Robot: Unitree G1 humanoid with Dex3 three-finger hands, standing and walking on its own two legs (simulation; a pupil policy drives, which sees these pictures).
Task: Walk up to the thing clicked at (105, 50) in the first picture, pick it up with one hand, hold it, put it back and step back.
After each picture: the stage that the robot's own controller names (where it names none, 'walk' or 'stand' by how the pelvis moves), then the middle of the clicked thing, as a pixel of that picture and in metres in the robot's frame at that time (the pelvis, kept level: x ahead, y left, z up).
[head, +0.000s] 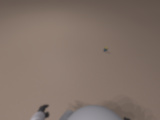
stand; (105, 49) +1.49 -0.41 -0.72
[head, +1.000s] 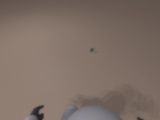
walk; (91, 49) +1.41 +0.01 -0.70
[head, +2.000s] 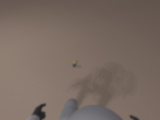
walk; (74, 64) +0.89 +0.27 -0.71
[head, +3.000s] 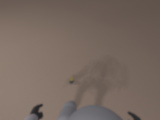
walk; (71, 80) +0.55 +0.21 -0.69
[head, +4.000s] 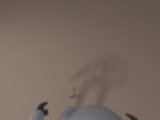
stand; (71, 94) +0.37 +0.19 -0.71
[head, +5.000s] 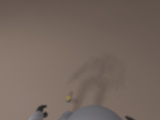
stand; (68, 99) +0.33 +0.21 -0.72
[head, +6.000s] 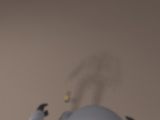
stand; (66, 98) +0.32 +0.24 -0.72
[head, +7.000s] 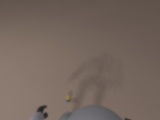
stand; (67, 98) +0.34 +0.22 -0.73
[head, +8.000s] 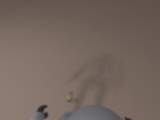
stand; (68, 98) +0.34 +0.21 -0.73
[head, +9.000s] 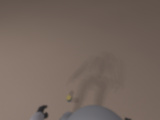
stand; (69, 98) +0.33 +0.21 -0.73
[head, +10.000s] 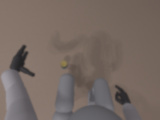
go down; (64, 64) +0.42 +0.20 -0.42
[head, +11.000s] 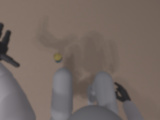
go down; (58, 58) +0.43 +0.23 -0.31
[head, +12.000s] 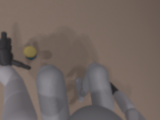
close in; (30, 53) +0.41 +0.28 -0.22
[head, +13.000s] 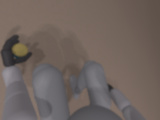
close; (20, 52) +0.41 +0.28 -0.22
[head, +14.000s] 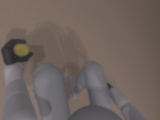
lift; (21, 52) +0.40 +0.28 -0.23
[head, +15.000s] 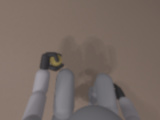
lift; (56, 62) +0.34 +0.24 -0.07
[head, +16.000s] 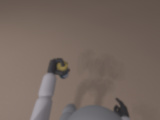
hold; (63, 70) +0.33 +0.17 +0.05
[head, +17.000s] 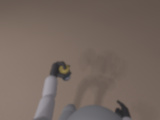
hold; (65, 72) +0.32 +0.16 +0.01
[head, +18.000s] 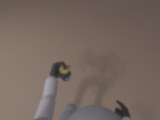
hold; (65, 73) +0.32 +0.17 +0.00
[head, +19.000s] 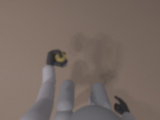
crouch; (61, 60) +0.40 +0.18 -0.08
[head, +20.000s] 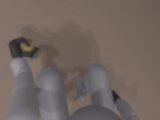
lower; (29, 49) +0.43 +0.28 -0.20
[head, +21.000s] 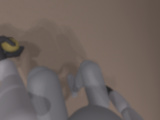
lower; (12, 48) +0.43 +0.29 -0.23
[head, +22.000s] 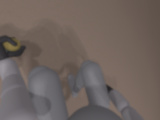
lower; (13, 48) +0.43 +0.29 -0.23
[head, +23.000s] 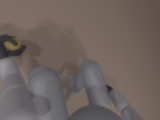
lower; (14, 47) +0.43 +0.29 -0.23
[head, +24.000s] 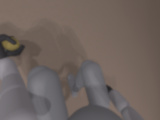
loosen; (12, 47) +0.43 +0.30 -0.23
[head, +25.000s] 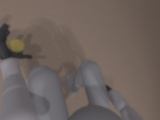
withdraw; (16, 48) +0.42 +0.27 -0.24
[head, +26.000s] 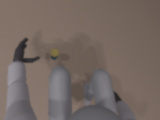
stand; (54, 54) +0.44 +0.23 -0.28
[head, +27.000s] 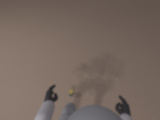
stand; (71, 92) +0.38 +0.16 -0.65
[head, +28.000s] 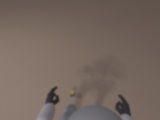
stand; (72, 93) +0.40 +0.17 -0.67
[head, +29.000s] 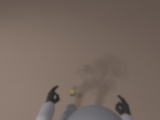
stand; (72, 92) +0.39 +0.17 -0.67
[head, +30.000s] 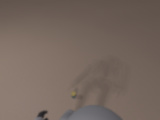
walk; (73, 94) +0.40 +0.17 -0.72
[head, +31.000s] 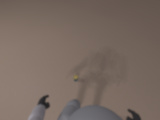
walk; (75, 78) +0.53 +0.16 -0.70
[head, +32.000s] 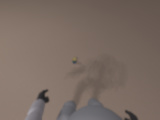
walk; (74, 60) +0.85 +0.18 -0.70
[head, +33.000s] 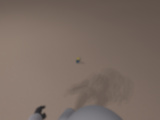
stand; (77, 60) +1.03 +0.18 -0.71
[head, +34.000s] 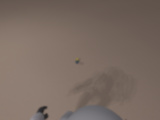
stand; (77, 60) +1.03 +0.20 -0.73
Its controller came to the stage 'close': yes
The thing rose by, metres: 0.71
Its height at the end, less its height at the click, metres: +0.00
